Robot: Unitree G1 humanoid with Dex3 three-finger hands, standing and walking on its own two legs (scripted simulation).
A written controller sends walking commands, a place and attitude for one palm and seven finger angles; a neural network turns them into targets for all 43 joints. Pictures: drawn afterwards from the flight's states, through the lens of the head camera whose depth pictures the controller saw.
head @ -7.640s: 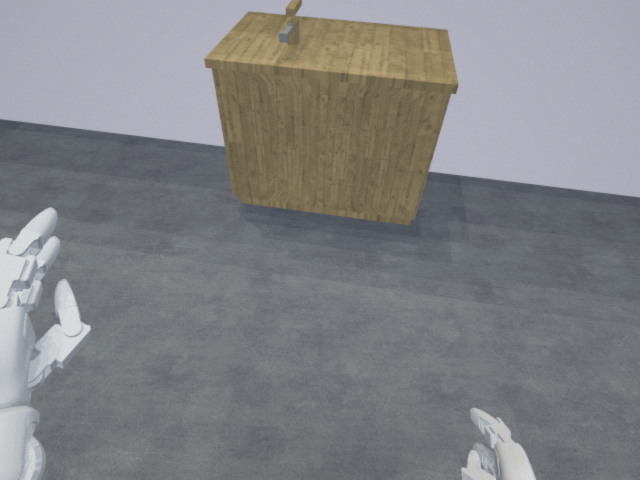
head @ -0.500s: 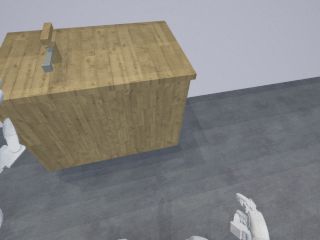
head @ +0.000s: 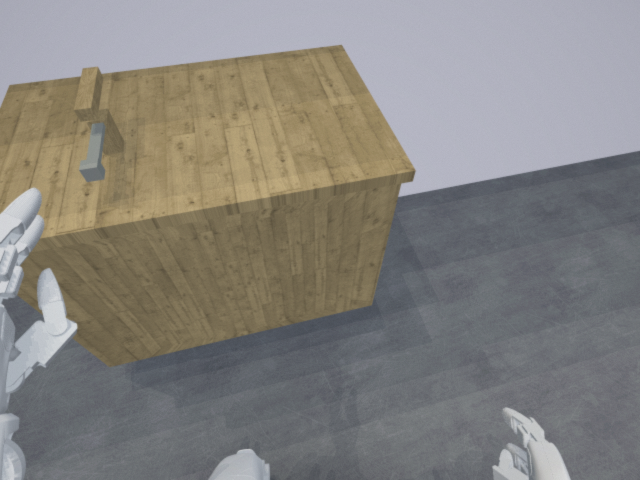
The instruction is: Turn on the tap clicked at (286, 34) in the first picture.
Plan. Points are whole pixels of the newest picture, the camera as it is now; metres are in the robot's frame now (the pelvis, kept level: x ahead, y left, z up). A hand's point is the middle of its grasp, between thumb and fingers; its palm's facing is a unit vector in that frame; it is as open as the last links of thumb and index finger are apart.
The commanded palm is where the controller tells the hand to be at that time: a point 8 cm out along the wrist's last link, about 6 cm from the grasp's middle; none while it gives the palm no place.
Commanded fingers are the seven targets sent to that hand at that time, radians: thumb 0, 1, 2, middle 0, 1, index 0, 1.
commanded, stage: take the last steps up to it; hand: left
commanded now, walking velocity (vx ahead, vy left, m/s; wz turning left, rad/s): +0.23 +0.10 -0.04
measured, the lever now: (92, 170) +0.57 +0.42 +0.01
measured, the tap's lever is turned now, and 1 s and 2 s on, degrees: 0 0 0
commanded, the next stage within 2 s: come to a stop and stand still in 0.54 s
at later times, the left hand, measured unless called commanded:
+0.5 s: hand (64, 246) +0.30 +0.27 +0.17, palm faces +0.39 -0.81 -0.44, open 7.4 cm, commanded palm +0.24 +0.31 +0.17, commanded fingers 0.00 0.90 0.90 -0.20 -0.30 -0.20 -0.30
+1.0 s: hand (51, 224) +0.32 +0.28 +0.17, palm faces +0.33 -0.85 -0.42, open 7.4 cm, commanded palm +0.27 +0.33 +0.17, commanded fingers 0.00 0.90 0.90 -0.20 -0.30 -0.20 -0.30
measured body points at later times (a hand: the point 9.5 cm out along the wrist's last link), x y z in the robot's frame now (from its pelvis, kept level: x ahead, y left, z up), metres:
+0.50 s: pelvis +0.08 +0.03 -0.01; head +0.10 +0.01 +0.44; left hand +0.27 +0.31 +0.19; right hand +0.22 -0.18 -0.13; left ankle +0.07 +0.15 -0.68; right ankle +0.10 -0.05 -0.74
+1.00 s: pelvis +0.10 +0.06 +0.00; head +0.12 +0.06 +0.45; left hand +0.30 +0.33 +0.20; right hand +0.27 -0.14 -0.08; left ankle +0.14 +0.17 -0.74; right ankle +0.10 -0.04 -0.73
